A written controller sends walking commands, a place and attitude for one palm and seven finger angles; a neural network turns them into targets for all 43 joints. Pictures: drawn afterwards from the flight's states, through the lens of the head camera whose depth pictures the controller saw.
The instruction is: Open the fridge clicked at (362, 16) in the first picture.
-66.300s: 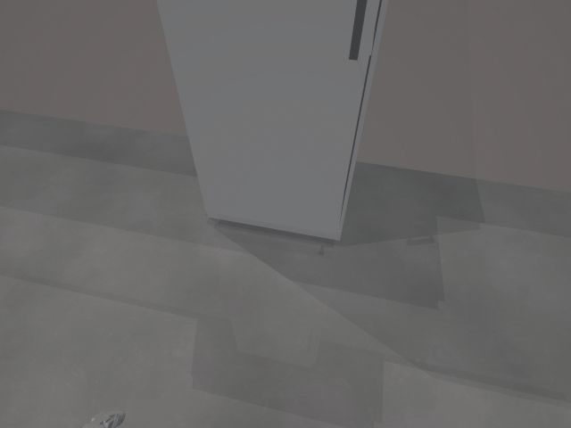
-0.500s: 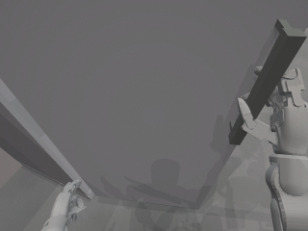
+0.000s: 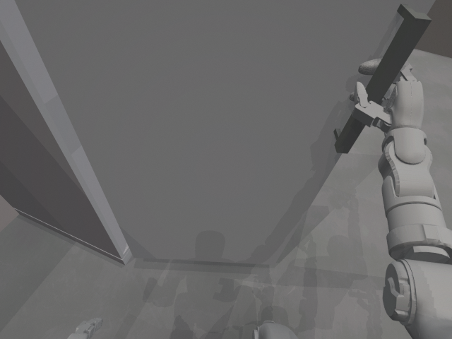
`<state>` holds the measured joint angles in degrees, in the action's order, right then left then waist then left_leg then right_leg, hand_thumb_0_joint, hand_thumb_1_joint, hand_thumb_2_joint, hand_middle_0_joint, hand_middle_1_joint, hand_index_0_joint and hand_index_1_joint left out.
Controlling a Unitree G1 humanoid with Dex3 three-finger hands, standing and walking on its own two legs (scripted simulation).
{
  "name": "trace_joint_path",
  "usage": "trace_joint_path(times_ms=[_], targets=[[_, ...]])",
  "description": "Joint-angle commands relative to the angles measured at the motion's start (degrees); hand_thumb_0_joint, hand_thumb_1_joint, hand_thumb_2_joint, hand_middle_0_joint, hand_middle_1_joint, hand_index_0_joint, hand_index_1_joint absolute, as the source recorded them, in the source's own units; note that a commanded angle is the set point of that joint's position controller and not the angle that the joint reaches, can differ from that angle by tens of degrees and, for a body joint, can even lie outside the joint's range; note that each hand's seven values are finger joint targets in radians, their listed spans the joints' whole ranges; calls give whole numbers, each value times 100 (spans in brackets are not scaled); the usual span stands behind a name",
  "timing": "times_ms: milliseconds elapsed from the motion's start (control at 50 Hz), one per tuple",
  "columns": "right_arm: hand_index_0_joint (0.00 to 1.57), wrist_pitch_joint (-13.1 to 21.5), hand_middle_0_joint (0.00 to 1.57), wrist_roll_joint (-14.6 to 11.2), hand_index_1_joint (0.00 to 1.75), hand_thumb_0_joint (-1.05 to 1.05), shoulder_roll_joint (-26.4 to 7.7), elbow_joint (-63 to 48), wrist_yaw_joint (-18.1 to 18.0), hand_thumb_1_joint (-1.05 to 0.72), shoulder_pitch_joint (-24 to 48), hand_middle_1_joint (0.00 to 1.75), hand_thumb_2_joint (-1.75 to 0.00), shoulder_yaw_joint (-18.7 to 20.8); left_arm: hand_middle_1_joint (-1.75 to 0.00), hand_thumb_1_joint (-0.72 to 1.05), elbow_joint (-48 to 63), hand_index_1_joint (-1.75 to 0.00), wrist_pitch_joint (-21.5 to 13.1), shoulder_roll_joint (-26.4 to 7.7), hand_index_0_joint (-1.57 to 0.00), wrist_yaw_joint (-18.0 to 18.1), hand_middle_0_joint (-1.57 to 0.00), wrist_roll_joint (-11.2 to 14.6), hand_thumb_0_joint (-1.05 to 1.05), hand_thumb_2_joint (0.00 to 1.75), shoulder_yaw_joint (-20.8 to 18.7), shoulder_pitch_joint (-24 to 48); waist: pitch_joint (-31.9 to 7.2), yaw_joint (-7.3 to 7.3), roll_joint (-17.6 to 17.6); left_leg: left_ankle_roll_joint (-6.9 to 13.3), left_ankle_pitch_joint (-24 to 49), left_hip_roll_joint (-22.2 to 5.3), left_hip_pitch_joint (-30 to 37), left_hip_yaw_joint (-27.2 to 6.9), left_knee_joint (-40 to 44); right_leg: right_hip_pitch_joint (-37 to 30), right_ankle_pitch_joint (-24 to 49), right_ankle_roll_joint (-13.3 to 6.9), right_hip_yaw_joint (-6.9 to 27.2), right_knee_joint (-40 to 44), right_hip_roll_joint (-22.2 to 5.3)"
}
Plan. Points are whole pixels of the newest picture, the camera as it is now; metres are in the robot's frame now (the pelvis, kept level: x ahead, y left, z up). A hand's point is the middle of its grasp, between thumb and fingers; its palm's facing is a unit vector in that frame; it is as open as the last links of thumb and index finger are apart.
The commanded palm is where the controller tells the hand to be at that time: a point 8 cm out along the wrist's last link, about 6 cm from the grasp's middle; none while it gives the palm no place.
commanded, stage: stop walking and hold the door back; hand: right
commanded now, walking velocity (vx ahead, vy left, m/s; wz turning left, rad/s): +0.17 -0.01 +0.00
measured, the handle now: (368, 89) +0.49 -0.19 +0.22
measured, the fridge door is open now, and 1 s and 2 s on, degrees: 69 68 66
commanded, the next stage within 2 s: loosen the grip on the handle in 1.42 s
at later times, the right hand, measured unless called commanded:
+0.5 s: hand (356, 103) +0.47 -0.17 +0.20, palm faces +0.09 +0.98 -0.16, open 6.1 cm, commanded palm +0.44 -0.23 +0.19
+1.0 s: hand (360, 108) +0.45 -0.17 +0.20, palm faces +0.04 +0.99 -0.16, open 6.3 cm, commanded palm +0.43 -0.22 +0.19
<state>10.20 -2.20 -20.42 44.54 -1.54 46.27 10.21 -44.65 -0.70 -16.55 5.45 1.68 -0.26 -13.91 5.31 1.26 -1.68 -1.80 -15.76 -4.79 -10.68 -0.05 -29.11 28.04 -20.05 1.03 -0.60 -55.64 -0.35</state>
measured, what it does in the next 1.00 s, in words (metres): steps on the spot: right foot, then left foot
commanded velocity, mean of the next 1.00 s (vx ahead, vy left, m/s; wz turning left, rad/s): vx -0.02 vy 0.05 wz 0.00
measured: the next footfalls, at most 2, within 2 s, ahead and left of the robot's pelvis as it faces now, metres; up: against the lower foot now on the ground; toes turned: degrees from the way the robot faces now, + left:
right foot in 0.16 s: +0.11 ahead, -0.17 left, +0.00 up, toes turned +4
left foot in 0.34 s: +0.07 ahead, +0.07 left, +0.00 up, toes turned +10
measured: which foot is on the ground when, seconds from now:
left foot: down 0.00-0.16, up 0.18-0.32, down 0.34-1.00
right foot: up 0.00-0.14, down 0.16-1.00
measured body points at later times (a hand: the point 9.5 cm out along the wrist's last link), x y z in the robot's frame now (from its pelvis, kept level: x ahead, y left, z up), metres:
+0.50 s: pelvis +0.04 -0.04 -0.01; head +0.09 -0.02 +0.44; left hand +0.15 +0.19 -0.13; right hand +0.45 -0.22 +0.21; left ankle +0.03 +0.06 -0.74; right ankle +0.05 -0.17 -0.72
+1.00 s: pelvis +0.03 -0.06 +0.00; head +0.04 -0.06 +0.45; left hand +0.15 +0.19 -0.11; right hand +0.44 -0.22 +0.21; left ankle +0.03 +0.06 -0.74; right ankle +0.07 -0.17 -0.74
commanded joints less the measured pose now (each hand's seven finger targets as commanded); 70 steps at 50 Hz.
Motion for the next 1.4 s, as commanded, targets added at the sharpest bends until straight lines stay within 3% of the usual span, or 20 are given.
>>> trace_joint_path(times_ms=[0,60,100,140,160,180,260,300,340,380,400,460,520,580,640,780,980,1180,1220,1380], targets=[[45,207,45,27,140,0,-1994,-343,-201,-90,2497,140,-90,893,-30,90,833,-30,-364,-514,-20,49,-20,15,0,90,-232,296,-1304,-351,1780,733,557,-1160,847,-846,1123,-257,-117,-74,-491,1429,-83],[45,258,45,-17,140,0,-1420,-726,-162,-90,2557,140,-90,598,-30,90,840,-30,-449,-450,-20,59,-20,6,0,90,-242,186,-1601,-210,1712,636,333,-796,462,-382,851,-1583,438,-29,-959,2641,75],[45,328,45,-23,140,0,-1419,-1150,-152,-90,2139,140,-90,719,-30,90,883,-30,-469,-575,-20,84,-20,12,0,90,-313,156,-1847,-156,838,418,778,-357,262,18,-46,-2423,1228,-41,-834,3321,-150],[45,385,45,-100,140,0,-958,-1713,-110,-90,1944,140,-90,432,-30,90,1096,-30,-427,-795,-20,-13,-20,59,0,90,-415,166,-2131,-146,-801,46,-278,470,-1132,527,-1206,-3484,3048,-693,1067,3221,-1687],[45,362,45,-157,140,0,-650,-1980,-31,-90,2054,140,-90,125,-30,90,1192,-30,-391,-678,-20,-109,-20,91,0,90,-369,124,-2058,-74,-687,57,-1455,612,-1376,328,-1635,-3424,3843,-998,1455,3369,-2036],[45,358,45,-175,140,0,-330,-2197,42,-90,1691,140,-90,-44,-30,90,1248,-30,-396,-465,-20,-174,-20,55,0,90,-306,270,-1967,-53,-1027,73,-1767,519,-1392,216,-1805,-3199,3168,-1176,1571,3530,-2168],[45,363,45,-35,140,0,-1173,-3043,-143,-90,1178,140,-90,548,-30,90,1234,-30,-356,-688,-20,-187,-20,6,0,90,-310,141,-1794,-95,-1258,119,-328,452,-389,411,-282,-2471,3823,-694,166,2765,-1683],[45,382,45,-2,140,0,-1300,-3714,-113,-90,799,140,-90,640,-30,90,1402,-30,-355,-623,-20,-223,-20,9,0,90,-271,257,-2099,-123,-1066,142,750,370,287,386,607,-2325,3592,-378,-111,2295,-1435],[45,374,45,22,140,0,-1341,-4020,-128,-90,595,140,-90,681,-30,90,1562,-30,-338,-399,-20,-242,-20,28,0,90,-195,311,-2403,-33,-77,400,2788,-299,1301,-246,497,-1401,2528,-143,-428,1705,-1050],[45,235,45,-100,140,0,-1853,-3671,-222,-90,-245,140,-90,1329,-30,90,1567,-30,-309,-384,-20,-186,-20,95,0,90,-276,359,-2409,-160,1378,892,5082,-1061,1893,-988,295,-348,-476,42,-273,951,-316],[45,160,45,-134,140,0,-1611,-3873,-195,-90,-107,140,-90,1113,-30,90,1608,-30,-310,-322,-20,-184,-20,90,0,90,-220,492,-2317,-273,1593,866,5402,-1221,1941,-1108,254,-186,-954,-14,31,729,-301],[45,182,45,-131,140,0,-1289,-4153,-252,-90,15,140,-90,969,-30,90,1507,-30,-374,-112,-20,-78,-20,2,0,90,17,651,-2214,-225,1534,821,4834,-1005,1737,-636,117,-402,-483,-52,21,1526,-316],[45,247,45,-110,140,0,-1131,-4390,-326,-90,99,140,-90,792,-30,90,1405,-30,-314,-143,-20,10,-20,-66,0,90,-3,673,-2398,-170,1053,479,4080,-620,1302,-237,-196,-1563,1347,-46,-182,2938,-280],[45,186,45,-159,140,0,-605,-4564,-268,-90,203,140,-90,192,-30,90,1482,-30,-245,-323,-20,-73,-20,10,0,90,-72,802,-2354,-217,-21,24,2008,137,15,71,-92,-2792,4122,-413,499,2794,-1204],[45,98,45,-52,140,0,-473,-4155,-264,-90,171,140,-90,38,-30,90,1505,-30,-154,-272,-20,-124,-20,-57,0,90,-11,906,-1737,-218,-506,24,569,331,109,167,-55,-1936,3309,-525,685,3124,-1339],[45,-18,45,-88,140,0,-565,-3842,-337,-90,331,140,-90,-74,-30,90,1473,-30,-44,-311,-20,-51,-20,-16,0,90,-95,759,-2181,-102,199,186,2422,-167,342,-231,364,-2074,2439,-130,32,2618,-763],[45,17,45,-134,140,0,-423,-3252,-333,-90,833,140,-90,-279,-30,90,1403,-30,-41,-366,-20,15,-20,17,0,90,-76,737,-1976,-147,254,111,1122,-18,121,-150,585,-1874,1787,-217,166,2899,-783],[45,106,45,-93,140,0,-934,-2041,-354,-90,1298,140,-90,77,-30,90,1113,-30,5,-475,-20,81,-20,26,0,90,-119,460,-1655,-138,422,147,-168,-181,-310,-274,998,-1643,985,-227,177,2889,-639],[45,161,45,-99,140,0,-603,-1894,-327,-90,1533,140,-90,-162,-30,90,1125,-30,-24,-429,-20,69,-20,24,0,90,-78,439,-1636,-138,256,87,-204,-8,-267,-118,843,-1556,982,-281,320,3086,-751],[45,240,45,-78,140,0,-900,-1320,-313,-90,1631,140,-90,27,-30,90,1011,-30,-58,-542,-20,98,-20,42,0,90,-141,267,-1634,-157,381,111,-309,-44,-245,-188,877,-1436,781,-250,240,3066,-692]])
